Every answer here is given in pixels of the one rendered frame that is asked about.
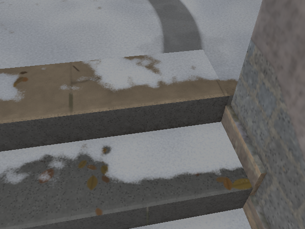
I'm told stairs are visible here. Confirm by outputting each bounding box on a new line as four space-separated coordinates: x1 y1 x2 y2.
0 96 253 229

